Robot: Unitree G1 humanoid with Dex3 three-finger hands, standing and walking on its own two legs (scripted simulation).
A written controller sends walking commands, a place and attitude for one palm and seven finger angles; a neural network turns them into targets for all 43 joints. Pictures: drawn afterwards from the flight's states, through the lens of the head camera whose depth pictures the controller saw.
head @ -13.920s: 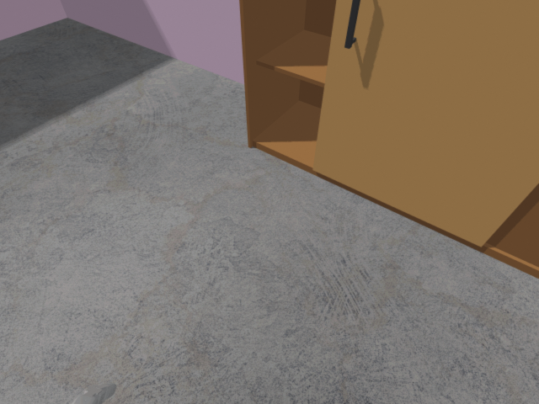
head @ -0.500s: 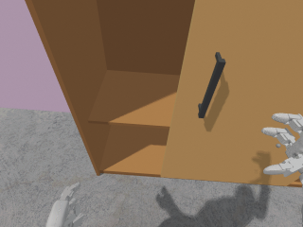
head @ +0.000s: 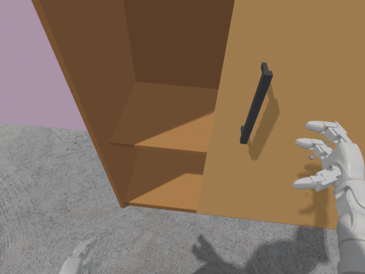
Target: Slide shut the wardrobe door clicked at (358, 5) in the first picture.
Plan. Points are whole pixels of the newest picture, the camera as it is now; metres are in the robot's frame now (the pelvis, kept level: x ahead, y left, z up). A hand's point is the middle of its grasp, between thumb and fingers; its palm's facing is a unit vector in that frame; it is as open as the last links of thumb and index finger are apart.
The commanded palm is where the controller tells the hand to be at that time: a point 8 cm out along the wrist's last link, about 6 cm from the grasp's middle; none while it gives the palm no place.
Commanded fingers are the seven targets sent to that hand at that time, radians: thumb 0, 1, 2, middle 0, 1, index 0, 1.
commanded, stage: move the hooked fingers beside the handle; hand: right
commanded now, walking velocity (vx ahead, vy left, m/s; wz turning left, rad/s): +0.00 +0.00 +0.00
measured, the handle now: (252, 107) +0.52 -0.14 +0.09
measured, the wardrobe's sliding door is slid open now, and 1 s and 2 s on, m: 0.41 0.41 0.41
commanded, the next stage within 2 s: feel for the door with the fingertips in 1.66 s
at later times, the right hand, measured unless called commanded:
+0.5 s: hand (289, 136) +0.41 -0.20 +0.11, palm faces +0.06 +1.00 +0.00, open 14.0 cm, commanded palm +0.39 -0.25 +0.11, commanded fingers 0.00 0.50 -0.30 0.30 1.20 0.30 1.20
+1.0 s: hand (279, 118) +0.46 -0.19 +0.11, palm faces +0.05 +1.00 +0.00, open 14.0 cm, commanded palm +0.43 -0.24 +0.10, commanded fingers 0.00 0.50 -0.30 0.30 1.20 0.30 1.20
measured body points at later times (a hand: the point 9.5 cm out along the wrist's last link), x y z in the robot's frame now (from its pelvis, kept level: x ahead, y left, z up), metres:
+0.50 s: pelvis +0.00 +0.00 +0.00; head +0.02 +0.00 +0.45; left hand +0.10 +0.25 -0.11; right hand +0.40 -0.26 +0.11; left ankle -0.01 +0.11 -0.73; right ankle +0.02 -0.10 -0.73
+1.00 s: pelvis +0.00 +0.01 -0.01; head +0.05 +0.01 +0.44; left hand +0.03 +0.28 -0.12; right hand +0.45 -0.25 +0.11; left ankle -0.01 +0.11 -0.73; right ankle +0.02 -0.10 -0.73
